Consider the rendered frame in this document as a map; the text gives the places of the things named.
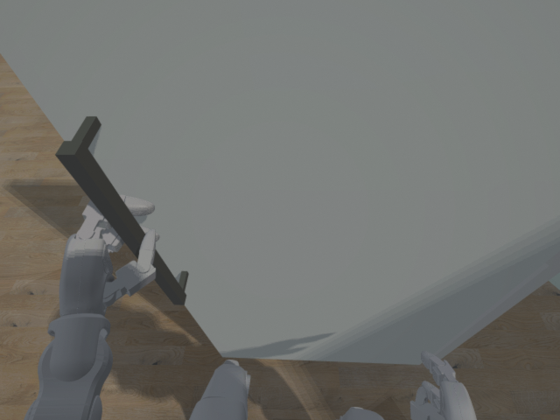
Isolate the robot right hand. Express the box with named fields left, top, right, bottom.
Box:
left=410, top=351, right=477, bottom=420

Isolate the robot left thigh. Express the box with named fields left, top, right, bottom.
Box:
left=189, top=364, right=251, bottom=420

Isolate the robot left forearm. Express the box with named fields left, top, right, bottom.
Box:
left=24, top=313, right=113, bottom=420

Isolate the robot left shin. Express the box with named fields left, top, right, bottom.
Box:
left=214, top=360, right=239, bottom=372

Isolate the robot left hand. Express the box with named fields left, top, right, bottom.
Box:
left=59, top=195, right=159, bottom=317

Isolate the handle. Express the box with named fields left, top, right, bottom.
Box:
left=55, top=116, right=189, bottom=305

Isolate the fridge door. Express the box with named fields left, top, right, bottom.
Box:
left=0, top=0, right=560, bottom=365

